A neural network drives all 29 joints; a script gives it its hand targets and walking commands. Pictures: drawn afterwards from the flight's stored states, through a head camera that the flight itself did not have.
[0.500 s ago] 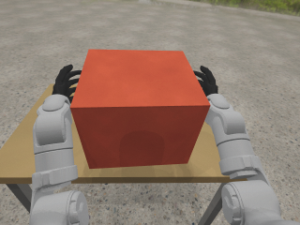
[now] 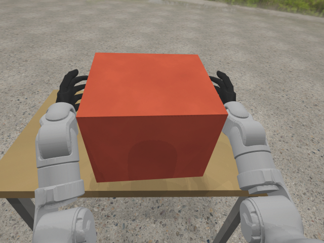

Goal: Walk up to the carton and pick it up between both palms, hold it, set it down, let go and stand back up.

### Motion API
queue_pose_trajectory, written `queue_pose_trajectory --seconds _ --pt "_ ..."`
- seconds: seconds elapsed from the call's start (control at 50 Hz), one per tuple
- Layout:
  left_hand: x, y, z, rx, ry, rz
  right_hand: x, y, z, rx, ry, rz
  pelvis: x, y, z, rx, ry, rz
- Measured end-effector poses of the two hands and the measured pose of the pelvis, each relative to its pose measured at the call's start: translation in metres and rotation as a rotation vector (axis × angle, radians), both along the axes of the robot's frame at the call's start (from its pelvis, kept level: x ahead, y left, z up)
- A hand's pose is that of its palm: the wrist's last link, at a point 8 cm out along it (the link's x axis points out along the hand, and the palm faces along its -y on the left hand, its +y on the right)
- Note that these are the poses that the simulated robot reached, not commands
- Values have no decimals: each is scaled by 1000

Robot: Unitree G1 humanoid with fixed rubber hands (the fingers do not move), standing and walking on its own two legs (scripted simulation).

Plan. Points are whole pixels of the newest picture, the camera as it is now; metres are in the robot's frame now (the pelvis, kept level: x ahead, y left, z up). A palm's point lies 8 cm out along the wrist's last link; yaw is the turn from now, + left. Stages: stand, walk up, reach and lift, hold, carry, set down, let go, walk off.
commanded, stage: hold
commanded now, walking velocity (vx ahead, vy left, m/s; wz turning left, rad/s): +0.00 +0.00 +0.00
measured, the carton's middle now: (149, 115) +0.39 +0.01 +0.17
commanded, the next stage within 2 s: none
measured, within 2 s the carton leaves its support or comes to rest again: neither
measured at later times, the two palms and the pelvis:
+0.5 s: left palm (67, 104) +0.36 +0.19 +0.23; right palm (225, 103) +0.36 -0.17 +0.22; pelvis +0.00 +0.00 +0.00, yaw +0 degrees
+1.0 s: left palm (68, 105) +0.36 +0.18 +0.22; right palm (226, 105) +0.36 -0.17 +0.22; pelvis +0.00 +0.00 +0.00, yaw +0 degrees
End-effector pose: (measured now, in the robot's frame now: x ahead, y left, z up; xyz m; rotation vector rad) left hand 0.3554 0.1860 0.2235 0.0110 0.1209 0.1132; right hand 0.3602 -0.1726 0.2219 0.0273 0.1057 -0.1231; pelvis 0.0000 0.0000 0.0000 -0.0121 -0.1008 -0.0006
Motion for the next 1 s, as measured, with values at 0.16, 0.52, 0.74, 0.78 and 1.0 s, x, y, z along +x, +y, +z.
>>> queue_pose_trajectory --seconds 0.16,0.52,0.74,0.78,1.0 --pt "1 -3 3 4 2 -2 0 -3 -1 3 1 -2 0 -1 0 2 -2 0" --pt "1 0 2 -2 1 -3 0 0 2 0 0 -3 -1 -1 0 2 2 0" --pt "3 0 1 3 7 -4 1 0 -1 4 5 -4 0 1 0 1 -1 1" --pt "3 -1 0 6 7 -5 1 -1 -2 3 5 -4 1 1 0 1 -1 1" --pt "1 -2 -1 2 2 -4 -1 -2 -2 2 0 -5 1 0 0 1 -6 -1"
